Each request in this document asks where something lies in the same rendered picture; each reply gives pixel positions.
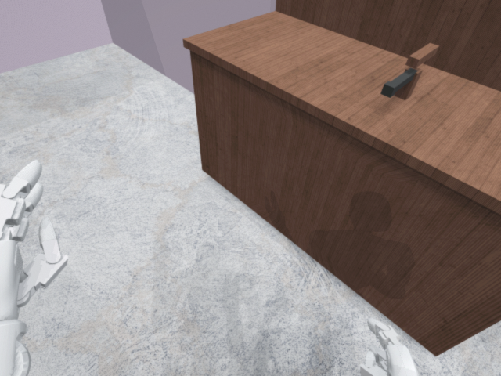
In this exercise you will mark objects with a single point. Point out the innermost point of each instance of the left robot forearm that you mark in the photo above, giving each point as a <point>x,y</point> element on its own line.
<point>15,359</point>

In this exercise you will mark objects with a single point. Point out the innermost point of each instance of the counter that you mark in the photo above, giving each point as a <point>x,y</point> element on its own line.
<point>399,198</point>

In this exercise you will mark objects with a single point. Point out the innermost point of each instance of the robot right hand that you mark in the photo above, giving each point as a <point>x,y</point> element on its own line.
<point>396,361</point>

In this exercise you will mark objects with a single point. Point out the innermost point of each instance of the robot left hand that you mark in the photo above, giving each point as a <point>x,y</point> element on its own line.
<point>17,201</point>

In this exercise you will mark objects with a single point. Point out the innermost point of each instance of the tap lever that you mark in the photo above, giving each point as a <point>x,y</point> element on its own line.
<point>391,87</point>

